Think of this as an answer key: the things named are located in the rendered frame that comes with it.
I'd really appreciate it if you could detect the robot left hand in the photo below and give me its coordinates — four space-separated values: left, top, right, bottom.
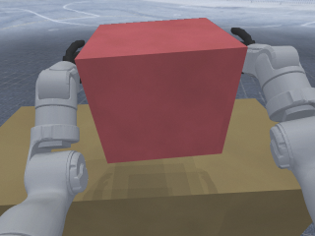
62 40 85 84

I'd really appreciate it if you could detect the robot right hand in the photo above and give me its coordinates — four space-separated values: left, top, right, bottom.
230 28 255 74

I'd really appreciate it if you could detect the carton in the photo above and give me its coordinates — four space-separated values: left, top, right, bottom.
74 18 248 163

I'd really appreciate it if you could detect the left robot upper arm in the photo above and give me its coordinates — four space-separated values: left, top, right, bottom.
0 150 89 236

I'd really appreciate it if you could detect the left robot forearm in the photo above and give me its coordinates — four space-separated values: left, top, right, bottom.
24 61 80 193

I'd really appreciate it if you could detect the right robot forearm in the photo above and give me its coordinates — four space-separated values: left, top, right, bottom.
242 43 315 122

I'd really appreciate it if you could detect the pedestal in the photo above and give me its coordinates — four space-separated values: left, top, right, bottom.
0 98 313 236

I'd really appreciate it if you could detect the right robot upper arm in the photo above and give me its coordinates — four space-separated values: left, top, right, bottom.
270 116 315 225

